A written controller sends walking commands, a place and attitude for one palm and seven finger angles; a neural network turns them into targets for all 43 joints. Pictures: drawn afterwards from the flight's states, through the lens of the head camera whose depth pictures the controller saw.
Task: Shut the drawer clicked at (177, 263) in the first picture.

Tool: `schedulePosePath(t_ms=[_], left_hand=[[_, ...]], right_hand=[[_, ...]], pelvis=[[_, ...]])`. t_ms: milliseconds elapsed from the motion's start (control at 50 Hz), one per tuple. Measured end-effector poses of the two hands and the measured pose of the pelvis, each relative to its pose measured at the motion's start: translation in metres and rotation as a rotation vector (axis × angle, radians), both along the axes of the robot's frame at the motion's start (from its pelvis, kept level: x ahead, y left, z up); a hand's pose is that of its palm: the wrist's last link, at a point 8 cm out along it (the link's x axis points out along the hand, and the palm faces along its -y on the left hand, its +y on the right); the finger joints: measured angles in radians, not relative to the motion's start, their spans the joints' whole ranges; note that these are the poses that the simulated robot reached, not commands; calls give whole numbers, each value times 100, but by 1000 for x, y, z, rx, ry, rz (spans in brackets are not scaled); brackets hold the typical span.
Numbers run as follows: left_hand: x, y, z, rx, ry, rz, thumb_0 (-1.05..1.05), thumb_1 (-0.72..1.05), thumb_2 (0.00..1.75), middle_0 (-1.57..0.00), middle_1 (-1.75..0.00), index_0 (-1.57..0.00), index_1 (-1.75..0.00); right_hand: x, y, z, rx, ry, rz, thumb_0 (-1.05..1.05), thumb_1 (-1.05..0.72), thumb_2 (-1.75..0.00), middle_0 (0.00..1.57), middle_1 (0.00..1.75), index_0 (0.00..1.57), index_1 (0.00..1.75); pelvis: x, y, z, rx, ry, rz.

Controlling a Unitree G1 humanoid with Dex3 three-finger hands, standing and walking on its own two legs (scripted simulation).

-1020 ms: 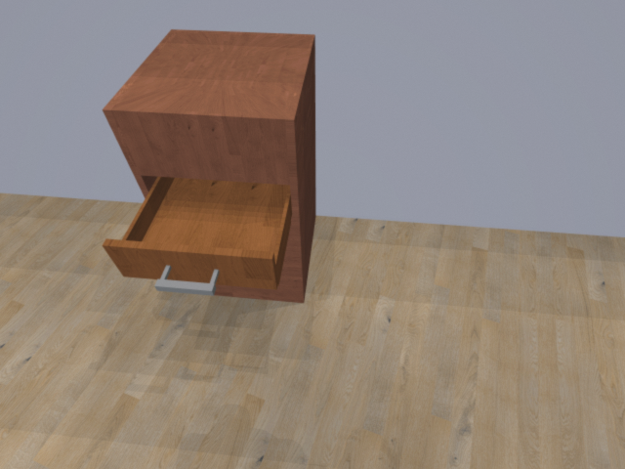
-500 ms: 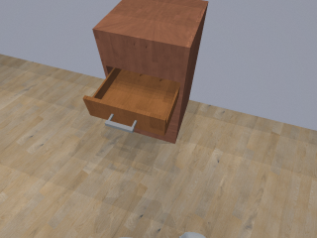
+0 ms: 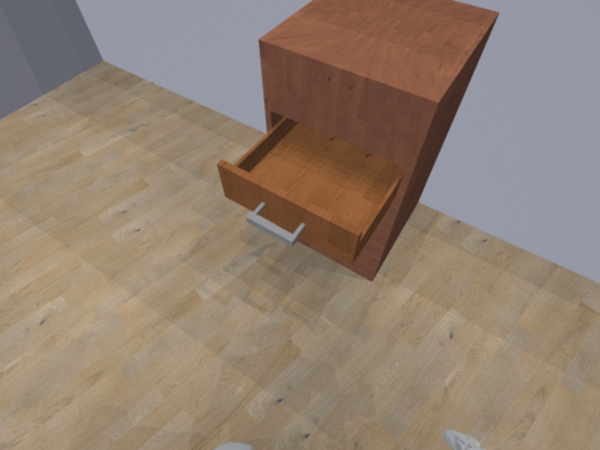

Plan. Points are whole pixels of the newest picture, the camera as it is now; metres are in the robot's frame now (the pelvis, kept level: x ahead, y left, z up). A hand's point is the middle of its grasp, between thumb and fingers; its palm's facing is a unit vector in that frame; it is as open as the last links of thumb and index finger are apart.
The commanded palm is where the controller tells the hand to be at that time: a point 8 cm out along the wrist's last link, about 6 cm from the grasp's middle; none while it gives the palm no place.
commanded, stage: stand and wait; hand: left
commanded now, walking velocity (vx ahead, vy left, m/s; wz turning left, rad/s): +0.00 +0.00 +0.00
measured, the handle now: (276, 222) +0.60 +0.12 -0.23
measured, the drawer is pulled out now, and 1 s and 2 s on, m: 0.23 0.23 0.23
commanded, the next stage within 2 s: look at it before walking up in 0.46 s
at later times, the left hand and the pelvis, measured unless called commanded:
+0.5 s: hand out of the picture +0.04 +0.16 -0.16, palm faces +0.04 -0.98 -0.22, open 7.3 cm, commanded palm none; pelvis +0.02 -0.02 +0.02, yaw +0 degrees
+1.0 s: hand out of the picture +0.00 +0.15 -0.16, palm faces +0.05 -0.98 -0.18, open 7.3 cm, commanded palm none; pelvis +0.02 -0.01 +0.02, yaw -1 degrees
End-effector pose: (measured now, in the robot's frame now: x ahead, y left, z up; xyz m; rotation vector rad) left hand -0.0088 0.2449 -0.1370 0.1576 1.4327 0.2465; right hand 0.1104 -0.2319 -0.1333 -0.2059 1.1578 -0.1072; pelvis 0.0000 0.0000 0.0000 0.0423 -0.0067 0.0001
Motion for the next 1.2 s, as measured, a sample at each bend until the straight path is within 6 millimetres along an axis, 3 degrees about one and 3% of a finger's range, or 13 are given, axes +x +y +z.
schedulePosePath(t_ms=[100, 160, 280, 460, 600, 820, 1040, 1200], left_hand=[[-7, -21, 8, -11, 5, 18, 0, 91, 90, -20, -30, -20, -30], [-8, -32, 9, -33, 24, 5, 0, 91, 90, -20, -30, -20, -30], [9, -46, 6, -66, 25, -3, 0, 91, 90, -20, -30, -20, -30], [36, -37, 9, -39, -21, -39, 1, 93, 90, -20, -30, -20, -30], [46, -33, 12, -27, -51, -55, 0, 93, 90, -20, -30, -20, -30], [30, -34, 12, -39, -25, -42, 0, 93, 90, -20, -30, -20, -30], [4, -48, 7, -85, 27, -20, 0, 92, 90, -20, -30, -20, -30], [-1, -52, 5, -100, 44, -19, 0, 91, 90, -20, -30, -20, -30]], right_hand=[[-16, 9, -13, 65, 85, -14, 1, -91, -90, 19, 30, 20, 29], [-25, 3, -11, 60, 106, -57, 0, -93, -90, 20, 30, 20, 29], [-58, -7, -6, 25, 187, -91, 0, -94, -90, 20, 30, 20, 29], [-118, 1, -2, 36, 326, -149, 0, -92, -90, 19, 30, 20, 29], [-145, 17, -2, 72, 377, -171, 1, -91, -90, 19, 30, 20, 29], [-145, 29, -3, 92, 361, -169, 1, -91, -90, 19, 30, 20, 29], [-126, 22, -1, 66, 307, -152, 0, -91, -90, 19, 30, 20, 29], [-121, 18, -1, 49, 296, -157, 1, -92, -90, 19, 30, 20, 29]], pelvis=[[6, -10, 3, -18, -15, 22], [10, -11, 7, -28, -9, 19], [17, -14, 11, -30, -4, 10], [21, -18, 15, -38, -13, -1], [20, -16, 16, -39, -15, -5], [18, -13, 17, -40, -13, -8], [16, -11, 17, -40, -12, -12], [15, -10, 16, -42, -8, -26]])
